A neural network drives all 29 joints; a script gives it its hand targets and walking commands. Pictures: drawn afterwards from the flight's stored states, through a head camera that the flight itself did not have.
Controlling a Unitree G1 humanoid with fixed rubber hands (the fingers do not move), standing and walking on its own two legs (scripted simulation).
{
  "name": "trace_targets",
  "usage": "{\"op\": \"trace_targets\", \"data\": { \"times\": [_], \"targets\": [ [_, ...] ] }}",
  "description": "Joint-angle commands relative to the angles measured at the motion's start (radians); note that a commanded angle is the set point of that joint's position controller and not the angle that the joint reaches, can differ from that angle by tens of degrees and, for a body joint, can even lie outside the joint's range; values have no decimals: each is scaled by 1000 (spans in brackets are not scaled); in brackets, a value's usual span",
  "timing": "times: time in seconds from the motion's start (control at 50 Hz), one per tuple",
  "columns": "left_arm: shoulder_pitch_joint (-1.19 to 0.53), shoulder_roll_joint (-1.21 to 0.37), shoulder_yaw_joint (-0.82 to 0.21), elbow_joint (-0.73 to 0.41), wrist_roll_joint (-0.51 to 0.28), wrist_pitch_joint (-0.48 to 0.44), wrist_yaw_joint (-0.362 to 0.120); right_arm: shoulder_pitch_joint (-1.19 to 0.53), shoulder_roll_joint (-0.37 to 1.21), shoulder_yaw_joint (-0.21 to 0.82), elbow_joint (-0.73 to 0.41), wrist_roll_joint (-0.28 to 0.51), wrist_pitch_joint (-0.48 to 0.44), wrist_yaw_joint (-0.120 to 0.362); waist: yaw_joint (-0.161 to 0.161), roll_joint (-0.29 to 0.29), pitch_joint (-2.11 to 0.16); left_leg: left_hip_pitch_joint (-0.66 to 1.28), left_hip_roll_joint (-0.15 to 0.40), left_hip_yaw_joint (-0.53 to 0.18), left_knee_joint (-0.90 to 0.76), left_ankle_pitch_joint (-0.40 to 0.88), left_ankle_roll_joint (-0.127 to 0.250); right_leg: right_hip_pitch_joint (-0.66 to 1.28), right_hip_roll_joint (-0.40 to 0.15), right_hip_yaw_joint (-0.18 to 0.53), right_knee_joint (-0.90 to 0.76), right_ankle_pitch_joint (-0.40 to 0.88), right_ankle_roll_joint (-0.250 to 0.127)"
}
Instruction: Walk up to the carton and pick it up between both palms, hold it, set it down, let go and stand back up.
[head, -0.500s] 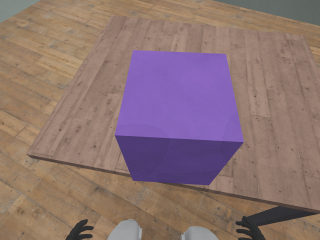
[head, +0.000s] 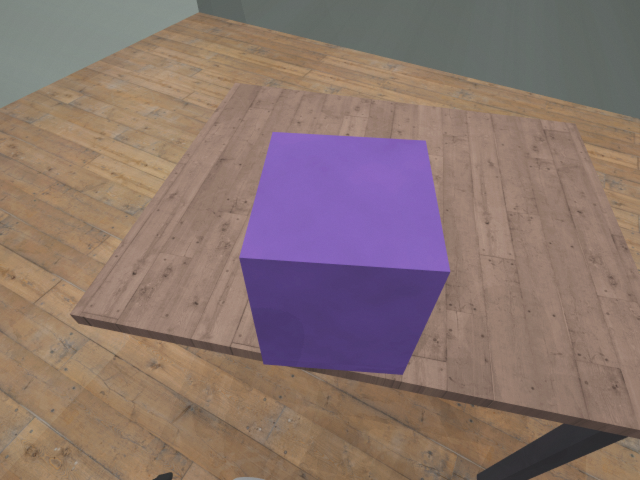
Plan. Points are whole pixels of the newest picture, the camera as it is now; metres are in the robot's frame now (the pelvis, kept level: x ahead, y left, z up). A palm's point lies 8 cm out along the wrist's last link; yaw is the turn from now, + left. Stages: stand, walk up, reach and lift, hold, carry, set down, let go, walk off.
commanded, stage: walk up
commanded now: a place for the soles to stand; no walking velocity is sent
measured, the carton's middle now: (340, 258) +0.37 -0.01 +0.06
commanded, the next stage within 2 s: none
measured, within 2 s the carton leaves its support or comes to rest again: neither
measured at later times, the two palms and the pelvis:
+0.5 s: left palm out of the picture -0.03 +0.27 -0.15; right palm out of the picture +0.03 -0.22 -0.13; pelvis -0.01 +0.02 +0.00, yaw +1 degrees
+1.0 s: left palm out of the picture +0.04 +0.29 -0.16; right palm out of the picture +0.07 -0.24 -0.15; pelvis -0.04 +0.02 -0.03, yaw +1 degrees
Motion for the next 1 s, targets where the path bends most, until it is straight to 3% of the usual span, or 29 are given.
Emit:
{"op": "trace_targets", "data": {
  "times": [0.0, 0.04, 0.1, 0.12, 0.24, 0.3, 0.42, 0.46, 0.52, 0.62, 0.68, 0.7, 0.74, 0.76, 0.8, 0.82, 0.84, 0.86, 0.9, 0.92, 0.96, 0.98],
  "targets": [
    [0, 178, 27, -45, 1, -7, 5, 17, -137, -26, -47, -1, -24, -2, 16, -14, 13, -71, 13, -22, -80, 4, 86, -59, -141, 155, -196, -177, -28],
    [21, 181, 27, -33, 2, -4, 4, 28, -134, -24, -47, 4, -24, -1, 17, -20, 28, -82, 17, -34, -89, -14, 89, -79, -144, 153, -188, -194, -31],
    [56, 173, 22, -35, 3, 0, 4, 17, -139, -26, -48, 0, -21, -3, 22, 46, 30, -124, 35, -70, -138, -135, 103, -74, -124, 142, -159, -233, -25],
    [57, 179, 22, -31, 5, 1, 6, 15, -143, -26, -49, 7, -18, -3, 19, 23, 48, -149, 26, -75, -149, -176, 99, -92, -117, 139, -156, -243, -21],
    [117, 163, 13, -16, 4, -5, 4, 5, -176, -39, -58, 8, -16, -1, 24, 97, 10, -165, 55, -128, -210, -290, 119, -53, -99, 118, -101, -209, -9],
    [152, 182, 15, -2, 7, -9, 4, 10, -158, -36, -48, 13, -12, 1, 31, 77, 15, -181, 44, -129, -212, -306, 122, -57, -102, 119, -115, -230, -3],
    [164, 184, 11, -4, 7, -19, 9, 21, -143, -33, -46, 17, -12, -2, 13, 6, 16, -113, 26, -97, -140, -198, 123, -122, -128, 152, -164, -231, -16],
    [167, 185, 8, -5, 6, -20, 11, 5, -139, -31, -50, 11, -12, -1, 13, 17, 9, -97, 21, -85, -129, -175, 126, -127, -139, 169, -171, -229, -21],
    [169, 178, 7, -6, 7, -23, 10, 11, -141, -28, -47, 10, -12, 1, 11, -35, -3, -84, 11, -75, -103, -108, 116, -114, -143, 152, -178, -199, -17],
    [170, 186, 5, -16, 6, -24, 14, -7, -135, -24, -47, 10, -15, -2, 13, -22, -12, -63, -1, -50, -74, -20, 106, -111, -159, 162, -182, -144, -29],
    [173, 184, 7, -16, 4, -24, 12, -5, -130, -19, -48, 11, -19, -2, 12, -14, -41, -69, 12, -64, -94, 9, 110, -67, -151, 131, -147, -75, -22],
    [154, 184, 8, -17, 8, -26, 12, -13, -131, -19, -50, 13, -21, -3, 24, -23, -26, -78, 12, -62, -84, 50, 110, -59, -147, 128, -136, -39, -20],
    [165, 184, 9, -16, 6, -25, 11, -22, -140, -20, -41, 12, -20, -3, 25, 4, -22, -87, 16, -64, -82, 77, 109, -47, -147, 120, -124, 2, -17],
    [70, 251, 38, -61, 0, -12, 21, -111, -202, -45, -82, 27, -20, -19, 20, 1, 57, -162, 30, -64, 22, 293, 108, -97, -163, 101, -2, 251, -17],
    [79, 240, 44, -84, -2, 0, 23, -105, -211, -54, -94, 29, -17, -31, 29, 49, -42, -127, 45, -55, 68, 460, 132, -63, -162, 81, 91, 366, -29],
    [74, 227, 48, -88, 0, 7, 23, -87, -210, -54, -105, 30, -11, -33, 16, 37, -85, -126, 59, -85, 76, 490, 154, -51, -146, 60, 150, 363, -34],
    [71, 211, 52, -104, 3, 15, 20, -89, -216, -57, -108, 22, -3, -35, 21, 62, -118, -144, 101, -130, 52, 530, 195, -55, -101, 45, 236, 309, -21],
    [69, 188, 53, -119, -3, 24, 21, -88, -241, -70, -127, 18, 7, -37, 5, 117, -134, -142, 150, -196, 6, 560, 240, -74, -54, 30, 323, 222, 2],
    [69, 151, 52, -142, 10, 38, 24, -107, -265, -83, -150, 11, 23, -46, -5, 228, -189, -94, 255, -354, -53, 530, 337, -154, 18, 59, 505, -188, 14],
    [60, 149, 57, -154, 17, 45, 23, -120, -268, -82, -165, 2, 26, -47, -15, 239, -207, -110, 285, -411, -73, 509, 371, -194, 17, 104, 612, -367, 16],
    [58, 128, 56, -181, 20, 46, 20, -192, -247, -82, -191, -2, 41, -53, -1, 237, -209, -121, 282, -375, -95, 381, 360, -224, -12, 154, 619, -377, 16],
    [78, 131, 59, -186, 11, 41, 17, -245, -241, -77, -202, -7, 49, -55, 29, 202, -192, -157, 252, -296, -79, 381, 331, -189, -20, 151, 581, -350, 18]
  ]
}}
